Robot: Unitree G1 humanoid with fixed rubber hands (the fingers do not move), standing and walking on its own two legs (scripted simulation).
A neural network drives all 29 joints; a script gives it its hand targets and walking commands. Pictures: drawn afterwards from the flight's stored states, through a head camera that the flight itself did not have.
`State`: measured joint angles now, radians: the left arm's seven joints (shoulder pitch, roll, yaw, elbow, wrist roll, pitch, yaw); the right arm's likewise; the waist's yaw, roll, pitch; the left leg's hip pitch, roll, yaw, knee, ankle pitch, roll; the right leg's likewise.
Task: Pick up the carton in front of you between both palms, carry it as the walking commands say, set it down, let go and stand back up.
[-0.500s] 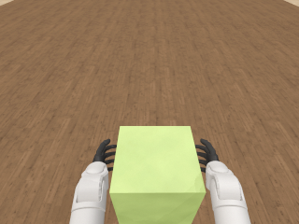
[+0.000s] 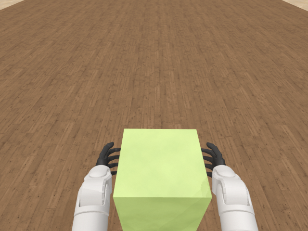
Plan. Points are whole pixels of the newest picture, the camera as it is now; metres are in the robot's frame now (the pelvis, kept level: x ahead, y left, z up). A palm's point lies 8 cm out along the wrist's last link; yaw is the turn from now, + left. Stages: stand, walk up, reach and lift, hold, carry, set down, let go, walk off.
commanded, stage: carry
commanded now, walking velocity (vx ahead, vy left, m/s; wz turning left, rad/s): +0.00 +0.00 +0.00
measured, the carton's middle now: (159, 182) +0.30 +0.00 -0.04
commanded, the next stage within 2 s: hold in 0.36 s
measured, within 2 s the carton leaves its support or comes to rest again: neither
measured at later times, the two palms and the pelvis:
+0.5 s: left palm (102, 173) +0.28 +0.15 +0.05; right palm (220, 173) +0.28 -0.15 +0.05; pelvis -0.01 +0.00 +0.00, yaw +0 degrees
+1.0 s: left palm (119, 167) +0.32 +0.11 +0.01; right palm (227, 174) +0.29 -0.18 +0.02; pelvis -0.06 -0.01 -0.02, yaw -7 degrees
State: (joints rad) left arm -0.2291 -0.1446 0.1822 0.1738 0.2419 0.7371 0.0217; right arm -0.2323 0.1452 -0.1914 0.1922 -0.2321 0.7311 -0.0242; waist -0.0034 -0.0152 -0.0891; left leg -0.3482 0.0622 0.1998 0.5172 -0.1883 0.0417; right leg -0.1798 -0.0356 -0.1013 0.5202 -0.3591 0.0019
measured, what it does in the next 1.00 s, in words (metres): shifts its weight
